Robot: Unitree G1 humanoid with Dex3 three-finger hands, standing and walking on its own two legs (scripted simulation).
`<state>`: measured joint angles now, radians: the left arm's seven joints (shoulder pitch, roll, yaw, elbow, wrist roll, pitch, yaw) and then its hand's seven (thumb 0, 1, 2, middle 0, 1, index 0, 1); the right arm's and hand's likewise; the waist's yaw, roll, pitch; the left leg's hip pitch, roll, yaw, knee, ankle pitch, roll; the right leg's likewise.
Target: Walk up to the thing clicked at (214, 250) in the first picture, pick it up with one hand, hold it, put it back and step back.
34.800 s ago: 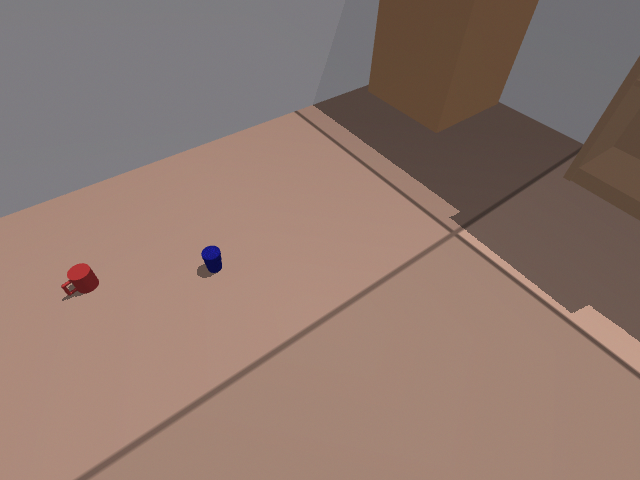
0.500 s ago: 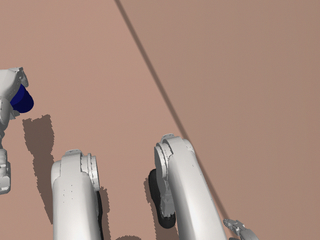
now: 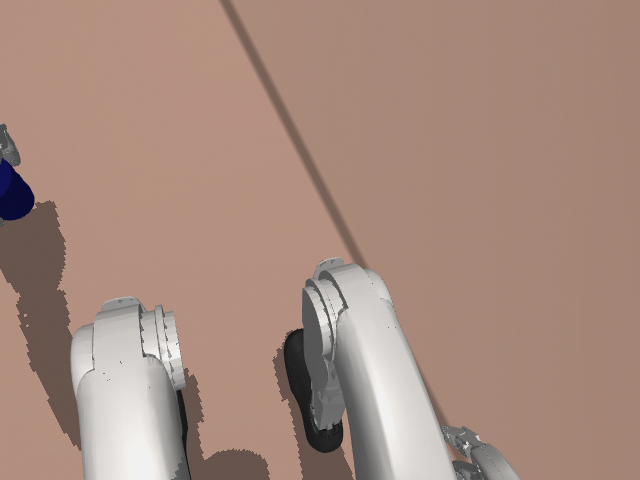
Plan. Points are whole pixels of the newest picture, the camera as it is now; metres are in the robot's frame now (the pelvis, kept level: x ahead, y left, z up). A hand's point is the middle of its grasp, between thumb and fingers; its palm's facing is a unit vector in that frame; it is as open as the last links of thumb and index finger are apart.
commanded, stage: rest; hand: left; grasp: from above
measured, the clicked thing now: out of the picture +0.47 +0.31 -0.22
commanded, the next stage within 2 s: open in 1.22 s
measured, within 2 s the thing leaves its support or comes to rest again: rests again in 0.86 s
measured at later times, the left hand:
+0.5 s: hand out of the picture +0.47 +0.30 -0.23, palm faces -0.45 -0.10 -0.89, open 9.7 cm
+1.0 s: hand (3, 198) +0.47 +0.31 -0.25, palm faces -0.45 -0.10 -0.89, open 9.7 cm
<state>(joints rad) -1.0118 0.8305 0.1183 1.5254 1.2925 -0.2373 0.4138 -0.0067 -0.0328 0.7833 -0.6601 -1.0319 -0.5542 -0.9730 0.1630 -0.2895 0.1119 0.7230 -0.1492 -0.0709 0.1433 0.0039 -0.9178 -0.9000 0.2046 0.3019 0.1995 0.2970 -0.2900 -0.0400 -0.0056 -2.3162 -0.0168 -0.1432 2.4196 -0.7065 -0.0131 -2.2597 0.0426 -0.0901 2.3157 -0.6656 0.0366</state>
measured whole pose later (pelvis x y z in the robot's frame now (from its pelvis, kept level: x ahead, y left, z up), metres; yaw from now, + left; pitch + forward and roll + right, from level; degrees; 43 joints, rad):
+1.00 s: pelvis +0.00 +0.01 -0.03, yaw -5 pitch +29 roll -13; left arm -1.05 1.00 0.14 1.67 1.32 -0.24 0.54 -0.01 -0.03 0.78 -0.67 -1.02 -0.56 -0.97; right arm 0.14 -0.34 0.24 0.67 -0.22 -0.16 0.19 0.00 -0.91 -0.90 0.21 0.30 0.20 0.30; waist -0.37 -0.11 0.11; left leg -2.35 -0.01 -0.22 2.54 -0.71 0.00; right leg -2.27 0.07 -0.15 2.37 -0.64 0.06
